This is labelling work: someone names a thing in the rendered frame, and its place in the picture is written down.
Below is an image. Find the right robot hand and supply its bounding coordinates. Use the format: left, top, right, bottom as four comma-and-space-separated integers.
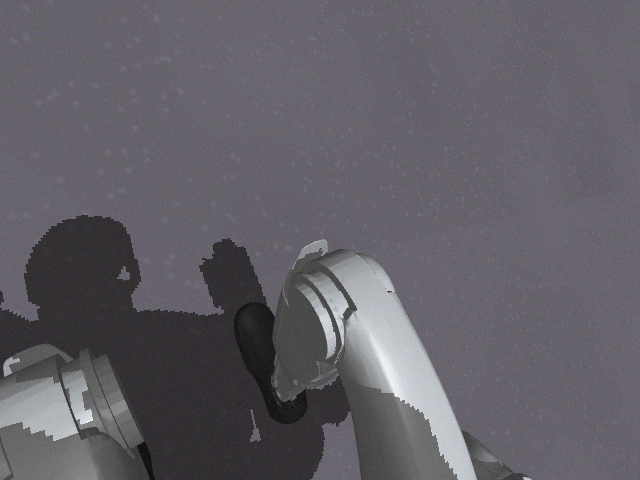
461, 431, 513, 480

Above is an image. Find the left robot foot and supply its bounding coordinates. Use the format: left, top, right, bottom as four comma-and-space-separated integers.
137, 441, 155, 480

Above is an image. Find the right robot foot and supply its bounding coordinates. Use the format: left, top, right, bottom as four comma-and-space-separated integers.
234, 302, 307, 424

